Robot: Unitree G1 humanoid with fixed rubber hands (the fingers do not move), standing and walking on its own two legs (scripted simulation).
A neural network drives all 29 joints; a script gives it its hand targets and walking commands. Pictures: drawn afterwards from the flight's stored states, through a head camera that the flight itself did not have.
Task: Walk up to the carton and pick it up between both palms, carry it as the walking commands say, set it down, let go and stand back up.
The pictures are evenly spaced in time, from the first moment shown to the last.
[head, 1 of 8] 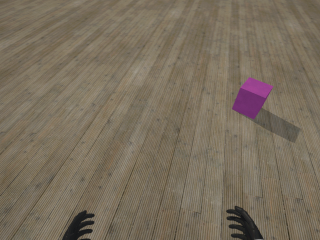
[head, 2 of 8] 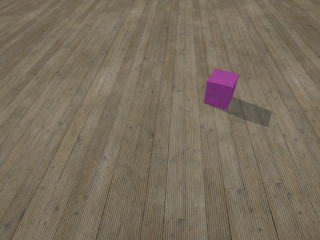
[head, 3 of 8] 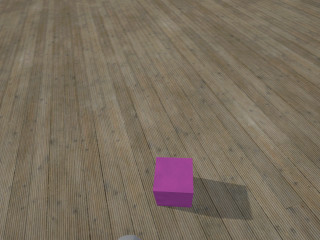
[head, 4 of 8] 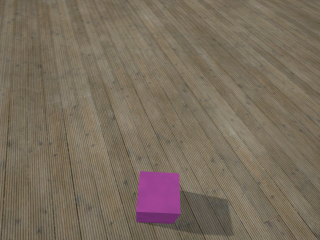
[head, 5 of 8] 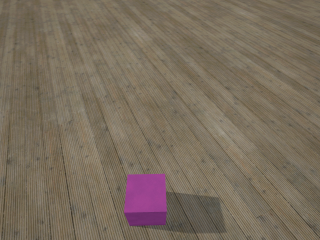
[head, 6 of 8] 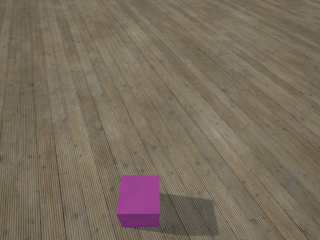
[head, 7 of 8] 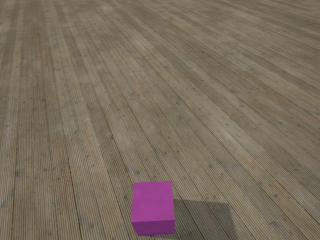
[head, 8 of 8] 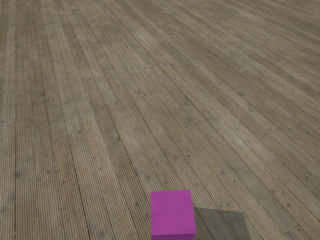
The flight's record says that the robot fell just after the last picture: no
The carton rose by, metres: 0.00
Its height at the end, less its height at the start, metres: +0.00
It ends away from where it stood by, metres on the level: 0.00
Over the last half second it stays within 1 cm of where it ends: yes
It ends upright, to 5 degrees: yes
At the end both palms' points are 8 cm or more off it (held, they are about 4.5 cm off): yes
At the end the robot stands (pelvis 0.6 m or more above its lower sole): yes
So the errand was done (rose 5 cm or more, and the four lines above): no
